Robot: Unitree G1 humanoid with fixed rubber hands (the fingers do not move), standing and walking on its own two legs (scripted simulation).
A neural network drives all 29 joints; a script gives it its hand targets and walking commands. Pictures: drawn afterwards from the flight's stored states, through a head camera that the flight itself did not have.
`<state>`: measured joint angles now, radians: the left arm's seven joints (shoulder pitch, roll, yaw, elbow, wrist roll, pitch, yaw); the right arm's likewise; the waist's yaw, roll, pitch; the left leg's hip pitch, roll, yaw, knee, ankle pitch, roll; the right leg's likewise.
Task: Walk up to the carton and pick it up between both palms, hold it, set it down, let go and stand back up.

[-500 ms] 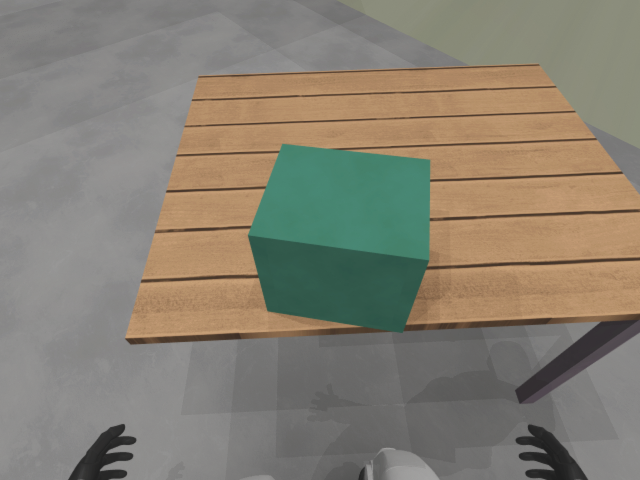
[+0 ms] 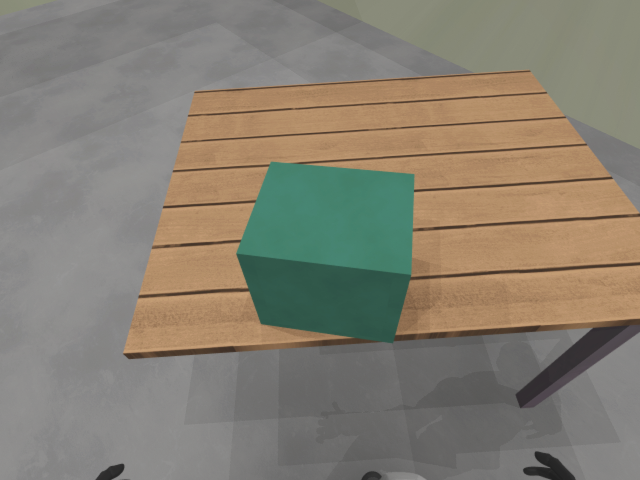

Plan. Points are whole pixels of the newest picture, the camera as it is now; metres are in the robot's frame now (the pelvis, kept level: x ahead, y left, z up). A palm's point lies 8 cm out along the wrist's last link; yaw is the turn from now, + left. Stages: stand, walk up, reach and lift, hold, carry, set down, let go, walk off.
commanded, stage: walk up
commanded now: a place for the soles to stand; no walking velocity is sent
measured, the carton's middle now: (332, 253) +0.42 +0.00 -0.02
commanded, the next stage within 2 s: reach and lift in 0.84 s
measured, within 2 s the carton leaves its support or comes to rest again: neither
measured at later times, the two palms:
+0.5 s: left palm out of the picture +0.13 +0.29 -0.10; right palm out of the picture +0.09 -0.31 -0.12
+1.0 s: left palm (124, 452) +0.17 +0.28 -0.11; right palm (558, 477) +0.13 -0.29 -0.14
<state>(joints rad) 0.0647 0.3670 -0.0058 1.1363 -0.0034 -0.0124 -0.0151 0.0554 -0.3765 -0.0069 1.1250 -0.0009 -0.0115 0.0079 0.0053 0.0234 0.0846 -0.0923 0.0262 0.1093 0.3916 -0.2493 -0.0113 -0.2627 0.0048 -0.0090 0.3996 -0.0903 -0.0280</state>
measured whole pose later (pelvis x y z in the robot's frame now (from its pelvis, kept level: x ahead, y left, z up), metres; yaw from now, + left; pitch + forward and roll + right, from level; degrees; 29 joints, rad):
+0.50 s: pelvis +0.01 +0.00 +0.00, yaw -1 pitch -3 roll +1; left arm 0.02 0.35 0.00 1.12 0.00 -0.01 -0.01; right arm 0.08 -0.38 -0.01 1.13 -0.01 -0.01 0.00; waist -0.01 0.01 0.07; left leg -0.05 0.04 0.11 0.36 -0.26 -0.02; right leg -0.24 0.02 0.00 0.39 -0.10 -0.03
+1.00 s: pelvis +0.01 +0.00 -0.02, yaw +3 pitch -3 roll +0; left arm -0.01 0.33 0.03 0.67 0.02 0.42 0.02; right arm 0.04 -0.33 -0.16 0.97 -0.07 -0.07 0.08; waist -0.04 0.02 0.18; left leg -0.23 0.05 0.04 0.69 -0.41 -0.01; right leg -0.36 0.01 -0.05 0.65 -0.24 -0.03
